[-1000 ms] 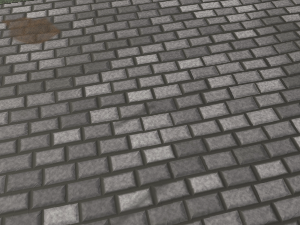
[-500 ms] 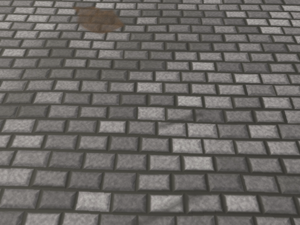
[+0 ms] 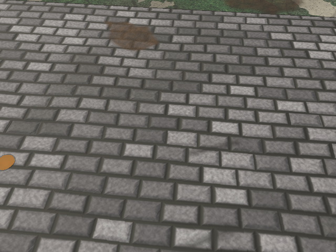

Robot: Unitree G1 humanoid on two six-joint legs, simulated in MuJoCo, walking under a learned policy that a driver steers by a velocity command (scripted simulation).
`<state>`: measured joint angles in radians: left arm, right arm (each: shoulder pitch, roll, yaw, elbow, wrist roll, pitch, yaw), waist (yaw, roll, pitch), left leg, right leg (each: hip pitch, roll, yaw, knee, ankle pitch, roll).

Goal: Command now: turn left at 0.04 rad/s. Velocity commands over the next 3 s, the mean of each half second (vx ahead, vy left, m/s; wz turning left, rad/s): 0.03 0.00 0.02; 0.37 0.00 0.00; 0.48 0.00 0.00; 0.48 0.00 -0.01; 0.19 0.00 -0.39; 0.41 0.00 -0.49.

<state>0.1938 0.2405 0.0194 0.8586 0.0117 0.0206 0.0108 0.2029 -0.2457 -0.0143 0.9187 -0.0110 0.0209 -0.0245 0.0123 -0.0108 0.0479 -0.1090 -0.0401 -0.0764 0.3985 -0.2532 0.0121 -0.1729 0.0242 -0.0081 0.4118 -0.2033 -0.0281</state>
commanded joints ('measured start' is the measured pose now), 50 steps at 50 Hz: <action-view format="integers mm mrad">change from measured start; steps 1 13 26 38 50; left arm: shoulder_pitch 11 40 13 235 388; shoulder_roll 113 93 22 85 49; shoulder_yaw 27 14 0 35 1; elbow -7 139 146 181 250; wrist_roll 0 1 26 8 8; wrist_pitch -11 -13 -20 -100 -124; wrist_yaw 3 9 -6 -8 9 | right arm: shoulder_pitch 7 17 164 6 -313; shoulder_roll -119 -97 -137 -36 8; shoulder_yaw -19 -5 -37 -34 -4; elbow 2 120 185 88 -55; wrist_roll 1 3 -6 -24 -7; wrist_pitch -17 -23 -14 -89 -64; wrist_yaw -10 -14 -11 53 57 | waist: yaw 3 1 -49 0 42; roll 62 13 174 -38 -100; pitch -19 4 109 117 99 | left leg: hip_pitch -51 -75 -73 -613 -478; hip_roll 106 105 248 99 26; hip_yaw -103 -101 -368 38 225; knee -87 -120 -254 649 244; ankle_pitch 160 74 -565 -26 167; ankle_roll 33 47 204 80 51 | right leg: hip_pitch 41 26 -269 166 185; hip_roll -101 -101 8 -295 -196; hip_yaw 104 109 -31 402 67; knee -66 -96 227 -324 -259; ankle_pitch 114 48 -231 -309 606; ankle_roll -17 -5 -29 -150 -129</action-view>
